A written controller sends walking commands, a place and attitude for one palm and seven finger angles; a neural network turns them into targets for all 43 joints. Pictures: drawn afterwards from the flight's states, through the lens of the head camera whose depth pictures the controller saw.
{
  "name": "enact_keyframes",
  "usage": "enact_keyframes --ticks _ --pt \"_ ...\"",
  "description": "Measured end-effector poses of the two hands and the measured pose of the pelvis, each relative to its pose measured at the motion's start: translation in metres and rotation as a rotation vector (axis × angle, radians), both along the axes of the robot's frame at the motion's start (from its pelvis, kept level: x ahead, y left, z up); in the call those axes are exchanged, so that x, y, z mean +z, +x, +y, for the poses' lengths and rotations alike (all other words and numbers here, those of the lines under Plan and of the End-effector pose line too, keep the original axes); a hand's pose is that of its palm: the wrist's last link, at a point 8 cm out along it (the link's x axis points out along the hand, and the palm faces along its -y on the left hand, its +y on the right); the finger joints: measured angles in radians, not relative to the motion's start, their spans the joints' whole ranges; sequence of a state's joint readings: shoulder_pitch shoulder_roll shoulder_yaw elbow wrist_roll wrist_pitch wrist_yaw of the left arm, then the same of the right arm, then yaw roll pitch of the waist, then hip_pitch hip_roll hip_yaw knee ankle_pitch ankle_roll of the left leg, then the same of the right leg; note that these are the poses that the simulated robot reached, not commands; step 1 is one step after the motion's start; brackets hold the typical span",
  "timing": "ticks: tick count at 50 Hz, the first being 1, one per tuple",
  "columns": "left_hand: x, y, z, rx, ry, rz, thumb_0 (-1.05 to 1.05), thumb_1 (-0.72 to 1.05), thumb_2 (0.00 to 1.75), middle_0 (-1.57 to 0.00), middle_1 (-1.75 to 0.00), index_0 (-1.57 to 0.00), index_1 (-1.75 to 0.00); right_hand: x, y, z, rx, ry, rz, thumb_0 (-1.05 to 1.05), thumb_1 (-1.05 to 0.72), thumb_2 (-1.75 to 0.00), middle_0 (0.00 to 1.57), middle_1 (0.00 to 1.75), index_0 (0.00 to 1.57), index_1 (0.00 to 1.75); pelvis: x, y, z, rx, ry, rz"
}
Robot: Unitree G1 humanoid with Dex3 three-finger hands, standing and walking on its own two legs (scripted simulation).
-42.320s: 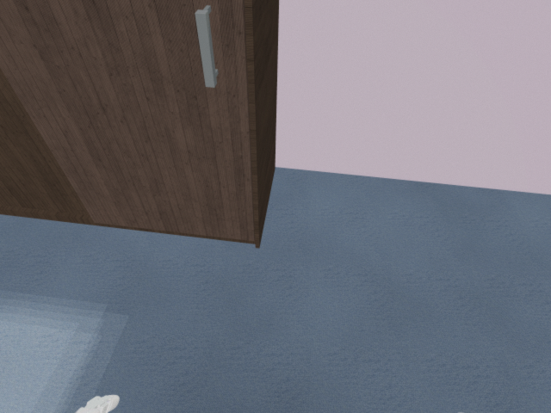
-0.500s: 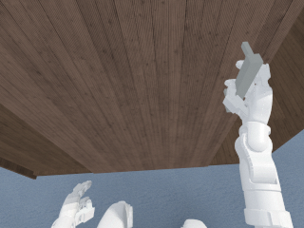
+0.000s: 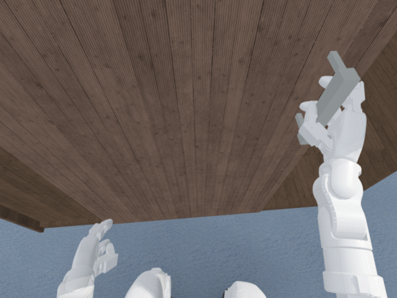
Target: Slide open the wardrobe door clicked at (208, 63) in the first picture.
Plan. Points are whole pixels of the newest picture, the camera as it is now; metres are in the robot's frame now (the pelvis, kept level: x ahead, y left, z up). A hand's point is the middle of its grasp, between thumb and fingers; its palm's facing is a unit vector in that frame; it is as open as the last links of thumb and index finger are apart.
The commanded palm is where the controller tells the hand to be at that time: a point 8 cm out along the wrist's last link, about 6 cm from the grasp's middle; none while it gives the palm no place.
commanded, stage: step sideways, sliding the door along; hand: right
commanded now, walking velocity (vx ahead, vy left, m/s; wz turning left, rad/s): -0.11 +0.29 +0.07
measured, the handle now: (318, 102) +0.42 -0.23 +0.13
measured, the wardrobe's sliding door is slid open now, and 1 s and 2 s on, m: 0.38 0.48 0.48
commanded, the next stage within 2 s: stop walking and hold the door there in 0.70 s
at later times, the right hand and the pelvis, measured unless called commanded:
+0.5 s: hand (256, 126) +0.37 -0.11 +0.13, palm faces +0.46 +0.88 -0.10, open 6.9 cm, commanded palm +0.33 -0.08 +0.12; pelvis +0.02 +0.12 +0.00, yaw -1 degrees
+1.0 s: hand (253, 126) +0.37 -0.10 +0.12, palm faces +0.48 +0.84 -0.26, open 6.9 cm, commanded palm +0.33 -0.12 +0.09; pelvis +0.04 +0.20 +0.00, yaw +5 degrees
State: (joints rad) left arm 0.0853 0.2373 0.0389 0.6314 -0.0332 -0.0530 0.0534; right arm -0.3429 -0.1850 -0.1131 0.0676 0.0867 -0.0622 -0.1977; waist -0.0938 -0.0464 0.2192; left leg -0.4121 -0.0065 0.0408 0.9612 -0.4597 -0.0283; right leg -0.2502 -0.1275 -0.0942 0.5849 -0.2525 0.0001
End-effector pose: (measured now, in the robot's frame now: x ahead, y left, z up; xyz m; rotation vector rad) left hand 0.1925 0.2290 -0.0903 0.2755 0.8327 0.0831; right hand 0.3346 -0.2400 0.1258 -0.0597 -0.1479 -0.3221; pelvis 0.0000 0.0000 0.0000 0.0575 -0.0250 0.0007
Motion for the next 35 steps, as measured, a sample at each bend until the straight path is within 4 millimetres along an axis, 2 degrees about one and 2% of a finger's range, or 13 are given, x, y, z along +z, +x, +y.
enact_keyframes --ticks 5,10,15,19,23,29,35 --pt "0.02 -0.01 0.01 -0.052 0.002 0.033 0.01 0.91 0.9 -0.2 -0.3 -0.2 -0.3 0.001 -0.001 0.017 0.007 0.033 0.007 0.01 -0.76 -0.82 0.33 1.38 0.12 1.31 0.013 0.002 0.021 -0.002 0.048 -0.02" --pt "0.027 -0.002 0.019 -0.087 -0.025 -0.005 0.01 0.9 0.9 -0.21 -0.3 -0.2 -0.3 0.001 -0.002 0.034 0.004 0.034 0.014 0.02 -0.75 -0.82 0.33 1.39 0.12 1.31 0.015 0.008 0.048 0.005 0.06 -0.035" --pt "0.019 0.023 0.033 -0.131 -0.093 -0.065 0.01 0.9 0.9 -0.21 -0.3 -0.21 -0.3 0.002 -0.002 0.053 -0.051 -0.001 0.018 0.0 -0.74 -0.84 0.34 1.4 0.11 1.32 0.008 0.018 0.086 -0.002 0.048 -0.034" --pt "-0.002 0.049 0.056 -0.157 -0.159 -0.118 0.01 0.9 0.9 -0.21 -0.3 -0.21 -0.3 0.0 -0.002 0.069 -0.134 -0.056 0.002 -0.02 -0.7 -0.85 0.38 1.4 0.1 1.32 -0.012 0.029 0.122 -0.008 -0.015 -0.016" --pt "-0.01 0.063 0.085 -0.107 -0.124 -0.121 0.01 0.9 0.9 -0.21 -0.3 -0.21 -0.3 0.002 -0.004 0.085 -0.163 -0.071 0.025 -0.02 -0.7 -0.84 0.39 1.37 0.1 1.33 -0.007 0.026 0.125 -0.002 -0.028 0.023" --pt "0.003 0.044 0.116 -0.052 0.004 -0.044 0.01 0.91 0.9 -0.2 -0.3 -0.2 -0.3 -0.002 -0.004 0.103 -0.084 -0.002 -0.039 -0.01 -0.74 -0.84 0.39 1.36 0.07 1.32 -0.001 0.021 0.126 -0.025 0.009 0.006" --pt "0.034 0.018 0.124 -0.105 0.022 0.016 0.01 0.91 0.9 -0.2 -0.3 -0.2 -0.3 -0.001 -0.004 0.103 -0.099 0.033 -0.023 0.01 -0.73 -0.83 0.33 1.39 0.12 1.29 0.018 0.021 0.141 -0.018 0.079 -0.019"
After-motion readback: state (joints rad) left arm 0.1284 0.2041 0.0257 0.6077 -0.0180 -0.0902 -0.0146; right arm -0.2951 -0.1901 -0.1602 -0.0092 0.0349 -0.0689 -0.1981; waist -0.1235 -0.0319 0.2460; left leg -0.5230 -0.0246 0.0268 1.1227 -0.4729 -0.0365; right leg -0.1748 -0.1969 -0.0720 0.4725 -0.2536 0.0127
